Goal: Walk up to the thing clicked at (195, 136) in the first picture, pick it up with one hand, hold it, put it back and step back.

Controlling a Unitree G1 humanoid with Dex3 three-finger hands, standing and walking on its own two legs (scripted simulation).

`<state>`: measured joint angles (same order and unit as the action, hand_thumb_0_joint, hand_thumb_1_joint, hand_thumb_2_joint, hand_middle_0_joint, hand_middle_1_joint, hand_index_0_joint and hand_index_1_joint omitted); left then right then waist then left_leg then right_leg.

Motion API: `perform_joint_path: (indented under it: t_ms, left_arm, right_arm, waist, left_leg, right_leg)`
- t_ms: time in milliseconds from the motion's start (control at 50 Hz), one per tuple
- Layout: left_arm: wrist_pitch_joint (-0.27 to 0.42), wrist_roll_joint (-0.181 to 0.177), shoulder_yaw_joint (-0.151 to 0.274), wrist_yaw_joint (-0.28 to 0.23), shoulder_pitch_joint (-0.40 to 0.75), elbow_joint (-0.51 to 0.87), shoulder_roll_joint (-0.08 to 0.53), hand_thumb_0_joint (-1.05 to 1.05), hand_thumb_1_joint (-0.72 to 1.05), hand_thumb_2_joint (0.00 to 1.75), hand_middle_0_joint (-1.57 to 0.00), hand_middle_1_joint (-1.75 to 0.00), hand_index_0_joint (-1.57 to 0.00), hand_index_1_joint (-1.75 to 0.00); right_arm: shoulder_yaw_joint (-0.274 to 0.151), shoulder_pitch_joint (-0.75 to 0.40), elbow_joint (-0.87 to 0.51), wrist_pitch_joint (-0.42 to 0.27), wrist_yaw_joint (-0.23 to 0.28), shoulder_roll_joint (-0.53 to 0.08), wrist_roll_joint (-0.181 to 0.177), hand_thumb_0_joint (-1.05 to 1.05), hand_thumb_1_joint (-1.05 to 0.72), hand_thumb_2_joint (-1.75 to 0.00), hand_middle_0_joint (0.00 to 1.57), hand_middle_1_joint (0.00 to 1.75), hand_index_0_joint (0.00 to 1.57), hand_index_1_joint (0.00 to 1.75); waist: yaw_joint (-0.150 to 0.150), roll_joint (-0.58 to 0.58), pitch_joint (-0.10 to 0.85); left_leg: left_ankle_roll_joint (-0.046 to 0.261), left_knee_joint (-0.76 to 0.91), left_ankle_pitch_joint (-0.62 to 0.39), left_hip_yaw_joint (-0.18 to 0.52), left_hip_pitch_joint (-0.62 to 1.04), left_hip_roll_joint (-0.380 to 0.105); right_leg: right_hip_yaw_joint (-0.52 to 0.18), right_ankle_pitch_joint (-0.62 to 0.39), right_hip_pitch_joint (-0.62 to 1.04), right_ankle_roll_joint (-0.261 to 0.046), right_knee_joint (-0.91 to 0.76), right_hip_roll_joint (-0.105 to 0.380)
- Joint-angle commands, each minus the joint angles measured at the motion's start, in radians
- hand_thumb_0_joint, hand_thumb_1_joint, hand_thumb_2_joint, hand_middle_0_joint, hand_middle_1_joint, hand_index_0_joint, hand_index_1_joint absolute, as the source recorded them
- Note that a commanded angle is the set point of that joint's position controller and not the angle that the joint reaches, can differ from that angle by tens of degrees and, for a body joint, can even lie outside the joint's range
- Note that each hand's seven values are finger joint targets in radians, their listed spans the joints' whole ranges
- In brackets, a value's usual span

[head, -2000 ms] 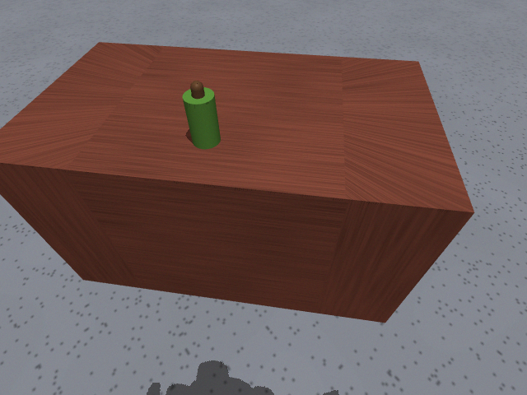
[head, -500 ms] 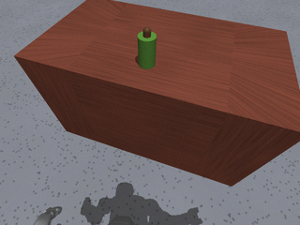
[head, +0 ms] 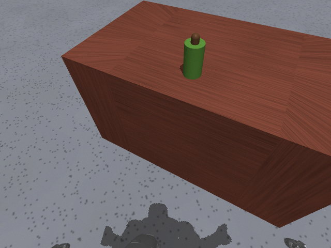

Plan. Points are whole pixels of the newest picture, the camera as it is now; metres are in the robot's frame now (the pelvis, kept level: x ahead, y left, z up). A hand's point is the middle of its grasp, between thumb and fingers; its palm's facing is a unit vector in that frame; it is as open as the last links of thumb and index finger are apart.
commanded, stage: walk up
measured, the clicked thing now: (193, 55) +0.76 -0.04 +0.03
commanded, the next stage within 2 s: stand in 1.34 s
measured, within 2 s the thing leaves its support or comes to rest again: neither
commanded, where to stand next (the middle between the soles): +0.03 -0.01 m, yaw +3 degrees
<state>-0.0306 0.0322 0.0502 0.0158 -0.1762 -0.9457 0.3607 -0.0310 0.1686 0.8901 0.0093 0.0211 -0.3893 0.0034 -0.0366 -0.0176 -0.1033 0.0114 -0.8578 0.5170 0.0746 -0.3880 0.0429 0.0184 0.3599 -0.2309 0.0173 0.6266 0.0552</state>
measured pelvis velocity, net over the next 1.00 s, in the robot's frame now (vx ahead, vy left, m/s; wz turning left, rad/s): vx -0.01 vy -0.02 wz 0.10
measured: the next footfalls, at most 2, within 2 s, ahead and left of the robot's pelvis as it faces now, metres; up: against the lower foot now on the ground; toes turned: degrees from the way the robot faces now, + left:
none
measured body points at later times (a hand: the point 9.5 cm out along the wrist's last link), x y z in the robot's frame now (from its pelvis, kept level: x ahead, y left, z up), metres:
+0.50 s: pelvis -0.01 -0.01 +0.01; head +0.00 +0.00 +0.46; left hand +0.05 +0.30 -0.12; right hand +0.12 -0.30 -0.11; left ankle +0.00 +0.12 -0.73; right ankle +0.00 -0.15 -0.73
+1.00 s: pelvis -0.01 -0.02 +0.02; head +0.00 -0.01 +0.47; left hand +0.05 +0.29 -0.11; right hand +0.11 -0.31 -0.11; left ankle +0.00 +0.12 -0.73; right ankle +0.00 -0.15 -0.73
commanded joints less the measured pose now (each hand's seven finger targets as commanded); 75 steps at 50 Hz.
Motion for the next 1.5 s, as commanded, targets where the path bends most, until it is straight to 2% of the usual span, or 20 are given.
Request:
perform_joint_path:
  t_ms: [0,40,80,100,120,140,160,200,220,260,280,300,320,360,440,520,920,1300,1340,1480]
  left_arm:
    - [0.045,0.008,0.062,-0.018,0.09,0.095,0.251,0.0,0.9,0.9,-0.2,-0.3,-0.2,-0.3]
    - [0.046,-0.003,0.06,-0.015,0.054,0.086,0.252,0.0,0.9,0.9,-0.2,-0.3,-0.2,-0.3]
    - [0.034,-0.014,0.055,-0.011,0.057,0.098,0.244,0.0,0.9,0.9,-0.2,-0.3,-0.2,-0.3]
    - [0.031,-0.021,0.038,-0.01,0.051,0.101,0.198,0.0,0.9,0.9,-0.2,-0.3,-0.2,-0.3]
    - [0.028,-0.032,0.02,-0.01,0.032,0.116,0.138,0.0,0.9,0.9,-0.2,-0.3,-0.2,-0.3]
    - [0.014,-0.035,0.025,-0.017,0.03,0.097,0.161,0.0,0.9,0.9,-0.2,-0.3,-0.2,-0.3]
    - [0.017,-0.032,0.032,-0.023,0.03,0.073,0.197,0.0,0.9,0.9,-0.2,-0.3,-0.2,-0.3]
    - [0.03,-0.03,0.033,-0.016,0.042,0.06,0.196,0.0,0.9,0.9,-0.2,-0.3,-0.2,-0.3]
    - [0.037,-0.035,0.029,-0.016,0.023,0.048,0.191,0.0,0.9,0.9,-0.2,-0.3,-0.2,-0.3]
    - [0.05,-0.031,0.032,-0.021,-0.015,0.019,0.212,0.0,0.9,0.9,-0.2,-0.3,-0.2,-0.3]
    - [0.054,-0.027,0.033,-0.026,0.0,0.008,0.225,0.0,0.9,0.9,-0.2,-0.3,-0.2,-0.3]
    - [0.058,-0.023,0.03,-0.029,0.028,0.014,0.237,0.0,0.9,0.9,-0.2,-0.3,-0.2,-0.3]
    - [0.057,-0.023,0.025,-0.024,0.075,0.017,0.251,0.0,0.9,0.9,-0.2,-0.3,-0.2,-0.3]
    - [0.05,-0.024,0.015,-0.017,0.116,0.014,0.227,0.0,0.9,0.9,-0.2,-0.3,-0.2,-0.3]
    - [0.062,-0.024,0.014,-0.015,0.099,-0.036,0.217,0.0,0.9,0.9,-0.2,-0.3,-0.2,-0.3]
    - [0.066,-0.027,0.014,-0.017,0.115,-0.056,0.216,0.0,0.9,0.9,-0.2,-0.3,-0.2,-0.3]
    - [0.054,-0.021,0.021,-0.015,0.161,-0.113,0.208,0.0,0.9,0.9,-0.2,-0.3,-0.2,-0.3]
    - [0.051,-0.019,0.025,-0.017,0.145,-0.12,0.2,0.0,0.9,0.9,-0.2,-0.3,-0.2,-0.3]
    - [0.055,-0.021,0.013,-0.02,0.108,-0.125,0.198,0.0,0.9,0.9,-0.2,-0.3,-0.2,-0.3]
    - [0.058,-0.022,0.006,-0.02,0.109,-0.121,0.204,0.0,0.9,0.9,-0.2,-0.3,-0.2,-0.3]
  right_arm:
    - [-0.06,0.02,-0.055,-0.031,-0.004,-0.171,-0.005,0.0,-0.9,-0.9,0.2,0.3,0.2,0.3]
    - [-0.049,0.039,-0.044,-0.041,-0.01,-0.146,0.001,0.0,-0.9,-0.9,0.2,0.3,0.2,0.3]
    - [-0.052,0.093,-0.012,-0.054,-0.003,-0.146,0.011,0.0,-0.9,-0.9,0.2,0.3,0.2,0.3]
    - [-0.066,0.099,-0.004,-0.064,0.002,-0.181,0.02,0.0,-0.9,-0.9,0.2,0.3,0.2,0.3]
    - [-0.075,0.061,-0.017,-0.073,0.006,-0.239,0.031,0.0,-0.9,-0.9,0.2,0.3,0.2,0.3]
    - [-0.073,0.009,-0.033,-0.076,0.005,-0.272,0.022,0.0,-0.9,-0.9,0.2,0.3,0.2,0.3]
    - [-0.077,-0.036,-0.028,-0.074,0.003,-0.289,0.013,0.0,-0.9,-0.9,0.2,0.3,0.2,0.3]
    - [-0.05,-0.081,-0.026,-0.069,0.004,-0.226,0.013,0.0,-0.9,-0.9,0.2,0.3,0.2,0.3]
    - [-0.039,-0.094,-0.023,-0.069,0.006,-0.206,0.011,0.0,-0.9,-0.9,0.2,0.3,0.2,0.3]
    - [-0.036,-0.106,-0.009,-0.059,0.0,-0.19,-0.007,0.0,-0.9,-0.9,0.2,0.3,0.2,0.3]
    - [-0.031,-0.089,0.0,-0.054,-0.002,-0.174,-0.012,0.0,-0.9,-0.9,0.2,0.3,0.2,0.3]
    - [-0.028,-0.069,0.006,-0.049,-0.003,-0.166,-0.013,0.0,-0.9,-0.9,0.2,0.3,0.2,0.3]
    - [-0.026,-0.058,0.022,-0.043,-0.005,-0.157,-0.011,0.0,-0.9,-0.9,0.2,0.3,0.2,0.3]
    - [-0.03,-0.09,0.047,-0.041,-0.009,-0.18,0.003,0.0,-0.9,-0.9,0.2,0.3,0.2,0.3]
    - [-0.018,-0.109,0.074,-0.049,-0.016,-0.17,-0.003,0.0,-0.9,-0.9,0.2,0.3,0.2,0.3]
    - [-0.016,-0.109,0.104,-0.047,-0.016,-0.174,-0.006,0.0,-0.9,-0.9,0.2,0.3,0.2,0.3]
    - [-0.012,-0.123,0.168,-0.041,-0.014,-0.171,0.004,0.0,-0.9,-0.9,0.2,0.3,0.2,0.3]
    - [-0.009,-0.113,0.171,-0.039,-0.01,-0.17,0.003,0.0,-0.9,-0.9,0.2,0.3,0.2,0.3]
    - [-0.009,-0.112,0.168,-0.04,-0.006,-0.175,0.008,0.0,-0.9,-0.9,0.2,0.3,0.2,0.3]
    - [-0.006,-0.113,0.163,-0.038,-0.011,-0.177,0.005,0.0,-0.9,-0.9,0.2,0.3,0.2,0.3]
  waist:
    - [0.031,0.219,0.035]
    - [0.023,0.231,0.084]
    - [0.047,0.206,0.146]
    - [0.052,0.107,0.186]
    - [0.024,-0.071,0.199]
    - [0.021,-0.075,0.177]
    - [0.021,-0.114,0.152]
    - [0.008,-0.106,0.128]
    - [-0.005,-0.118,0.119]
    - [-0.014,-0.09,0.151]
    - [0.0,-0.055,0.172]
    - [0.023,-0.042,0.179]
    - [0.043,-0.023,0.148]
    - [0.038,-0.011,0.079]
    - [0.025,0.03,0.1]
    - [0.03,0.028,0.147]
    - [0.029,0.001,0.12]
    - [0.029,0.019,0.151]
    - [0.023,0.005,0.143]
    - [0.026,0.011,0.13]
  left_leg:
    - [0.017,0.058,-0.046,-0.041,0.018,-0.021]
    - [0.015,0.242,-0.165,-0.083,0.087,-0.008]
    - [0.021,0.474,-0.345,-0.089,0.242,-0.015]
    - [0.04,0.492,-0.463,0.055,0.344,-0.095]
    - [0.097,0.496,-0.617,0.311,0.416,-0.278]
    - [0.211,0.49,-0.543,0.381,0.31,-0.371]
    - [0.249,0.494,-0.481,0.389,0.18,-0.383]
    - [0.162,0.448,-0.549,0.191,0.182,-0.257]
    - [0.114,0.419,-0.609,0.124,0.178,-0.212]
    - [0.045,0.349,-0.597,0.066,0.151,-0.154]
    - [0.027,0.325,-0.572,0.043,0.141,-0.125]
    - [0.019,0.348,-0.504,0.039,0.143,-0.107]
    - [0.018,0.408,-0.331,0.039,0.163,-0.093]
    - [0.025,0.474,-0.255,0.088,0.174,-0.127]
    - [0.027,0.468,-0.412,0.075,0.182,-0.131]
    - [0.015,0.468,-0.481,0.057,0.237,-0.126]
    - [0.008,0.547,-0.446,0.077,0.187,-0.135]
    - [0.011,0.526,-0.538,0.076,0.2,-0.137]
    - [0.004,0.524,-0.599,0.071,0.254,-0.153]
    - [0.002,0.552,-0.535,0.07,0.244,-0.153]
  right_leg:
    - [-0.139,-0.39,-0.008,-0.186,-0.191,0.188]
    - [-0.102,-0.464,0.056,-0.153,-0.121,0.154]
    - [-0.063,-0.477,0.047,-0.119,-0.009,0.144]
    - [-0.051,-0.345,-0.028,-0.077,0.084,0.113]
    - [-0.011,-0.074,-0.18,-0.03,0.152,0.022]
    - [-0.042,0.235,-0.147,-0.027,0.162,0.01]
    - [-0.065,0.221,-0.047,-0.032,0.163,0.042]
    - [-0.045,0.135,-0.024,-0.047,0.038,0.025]
    - [-0.034,0.017,-0.005,-0.046,-0.054,0.023]
    - [-0.047,-0.276,0.117,-0.053,-0.181,0.042]
    - [-0.074,-0.36,0.156,-0.066,-0.193,0.073]
    - [-0.109,-0.347,0.148,-0.076,-0.212,0.104]
    - [-0.125,-0.211,0.073,-0.081,-0.22,0.121]
    - [-0.084,-0.07,0.006,-0.06,-0.237,0.08]
    - [-0.063,-0.193,0.093,-0.056,-0.276,0.076]
    - [-0.06,-0.25,0.122,-0.051,-0.296,0.087]
    - [-0.025,-0.195,0.173,-0.036,-0.341,0.078]
    - [-0.01,-0.264,0.206,-0.031,-0.329,0.084]
    - [-0.026,-0.301,0.17,-0.029,-0.335,0.09]
    - [-0.029,-0.247,0.165,-0.026,-0.349,0.083]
